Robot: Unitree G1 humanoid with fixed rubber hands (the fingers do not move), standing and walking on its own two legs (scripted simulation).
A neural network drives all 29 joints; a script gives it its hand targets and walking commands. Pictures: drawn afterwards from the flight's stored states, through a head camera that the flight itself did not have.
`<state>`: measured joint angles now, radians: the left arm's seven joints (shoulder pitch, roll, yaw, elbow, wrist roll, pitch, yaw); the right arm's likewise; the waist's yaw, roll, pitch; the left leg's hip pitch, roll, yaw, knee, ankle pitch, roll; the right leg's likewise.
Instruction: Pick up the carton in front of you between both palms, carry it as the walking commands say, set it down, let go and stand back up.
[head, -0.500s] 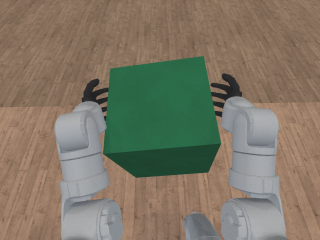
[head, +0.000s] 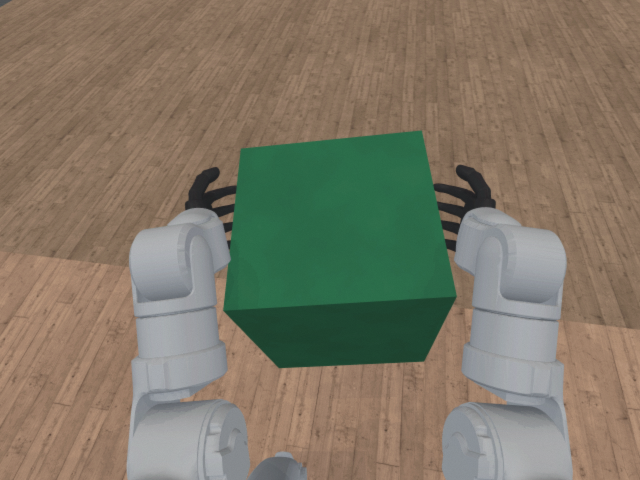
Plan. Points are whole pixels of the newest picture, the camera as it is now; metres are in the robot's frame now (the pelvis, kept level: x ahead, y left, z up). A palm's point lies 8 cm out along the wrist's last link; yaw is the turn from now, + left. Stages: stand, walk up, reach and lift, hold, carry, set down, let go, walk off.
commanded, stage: carry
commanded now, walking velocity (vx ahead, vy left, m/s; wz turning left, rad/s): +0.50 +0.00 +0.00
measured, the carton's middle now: (340, 265) +0.39 +0.02 +0.06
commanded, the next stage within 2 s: none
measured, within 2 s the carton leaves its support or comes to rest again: neither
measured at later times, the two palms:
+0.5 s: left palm (253, 75) +0.64 +0.15 +0.18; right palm (457, 79) +0.62 -0.14 +0.18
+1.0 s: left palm out of the picture +0.91 +0.18 +0.20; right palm out of the picture +0.90 -0.11 +0.20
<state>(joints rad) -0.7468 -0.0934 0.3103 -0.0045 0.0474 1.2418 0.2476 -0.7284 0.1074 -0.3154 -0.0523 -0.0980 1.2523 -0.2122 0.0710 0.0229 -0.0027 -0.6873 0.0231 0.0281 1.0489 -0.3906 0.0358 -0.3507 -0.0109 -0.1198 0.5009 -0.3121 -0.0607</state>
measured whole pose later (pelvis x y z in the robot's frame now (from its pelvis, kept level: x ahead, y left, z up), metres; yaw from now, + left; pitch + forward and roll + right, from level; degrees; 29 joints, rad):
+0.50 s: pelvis +0.26 +0.02 +0.01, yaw -1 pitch +5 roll +0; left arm -0.76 -0.07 0.32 -0.04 0.10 1.26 0.23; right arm -0.76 0.11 -0.27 -0.04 -0.06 1.25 -0.26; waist -0.06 0.00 -0.04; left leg -0.23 0.00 0.10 0.46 -0.40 0.02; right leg -0.67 -0.04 -0.07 0.77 -0.29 -0.03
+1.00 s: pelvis +0.53 +0.03 +0.02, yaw -1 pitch +5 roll +1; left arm -0.81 -0.02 0.29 0.05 0.04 1.26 0.23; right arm -0.77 0.11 -0.27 0.00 -0.13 1.25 -0.22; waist 0.01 -0.04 -0.07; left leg -0.55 -0.01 0.13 0.65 -0.26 0.06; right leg -0.34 -0.04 -0.05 0.93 -0.54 -0.02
